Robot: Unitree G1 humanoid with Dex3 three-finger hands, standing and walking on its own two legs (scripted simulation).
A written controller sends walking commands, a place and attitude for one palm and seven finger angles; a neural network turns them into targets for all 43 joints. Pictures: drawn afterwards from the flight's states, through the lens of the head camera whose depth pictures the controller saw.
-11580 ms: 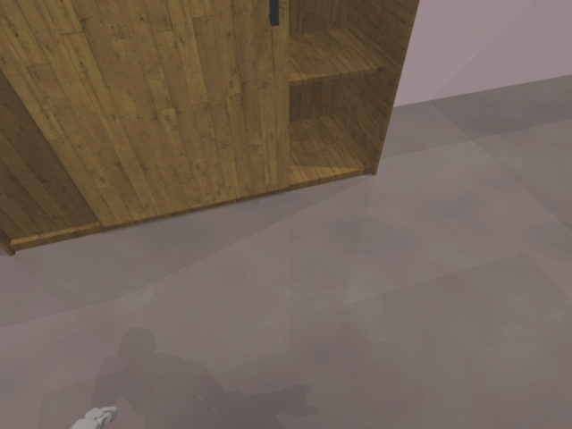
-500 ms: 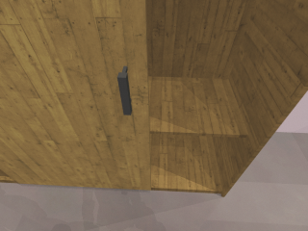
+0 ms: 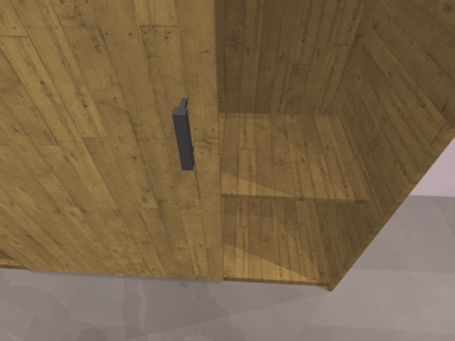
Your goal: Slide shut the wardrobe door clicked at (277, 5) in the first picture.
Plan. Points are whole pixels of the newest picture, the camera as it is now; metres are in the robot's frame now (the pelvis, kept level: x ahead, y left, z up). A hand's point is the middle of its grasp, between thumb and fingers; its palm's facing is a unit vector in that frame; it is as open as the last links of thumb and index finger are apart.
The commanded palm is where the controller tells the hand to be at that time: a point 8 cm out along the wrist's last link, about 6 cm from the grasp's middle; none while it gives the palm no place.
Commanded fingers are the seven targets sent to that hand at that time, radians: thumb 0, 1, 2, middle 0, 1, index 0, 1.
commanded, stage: look again from close up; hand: left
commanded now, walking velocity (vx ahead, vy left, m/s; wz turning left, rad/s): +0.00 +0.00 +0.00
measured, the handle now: (186, 134) +0.47 +0.12 +0.12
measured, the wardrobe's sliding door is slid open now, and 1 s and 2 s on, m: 0.46 0.46 0.46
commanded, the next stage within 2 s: raise the hand with hooked fingers in 1.34 s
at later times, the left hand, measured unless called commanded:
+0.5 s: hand out of the picture -0.04 +0.15 -0.17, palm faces +0.06 -0.98 -0.17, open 7.4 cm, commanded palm none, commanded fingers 0.00 0.90 0.90 -0.20 -0.30 -0.20 -0.30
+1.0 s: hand out of the picture -0.05 +0.15 -0.17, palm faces +0.07 -0.98 -0.17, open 7.4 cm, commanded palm none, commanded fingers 0.00 0.90 0.90 -0.20 -0.30 -0.20 -0.30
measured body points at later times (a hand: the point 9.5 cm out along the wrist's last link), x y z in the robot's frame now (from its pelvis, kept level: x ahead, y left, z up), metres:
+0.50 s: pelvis +0.00 +0.00 +0.00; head +0.00 +0.00 +0.45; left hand -0.04 +0.20 -0.16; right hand -0.02 -0.20 -0.17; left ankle -0.01 +0.13 -0.74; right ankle -0.03 -0.06 -0.74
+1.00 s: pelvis +0.00 +0.00 +0.00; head +0.00 +0.00 +0.45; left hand -0.06 +0.20 -0.16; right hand -0.03 -0.19 -0.17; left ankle -0.01 +0.13 -0.74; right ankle -0.03 -0.06 -0.74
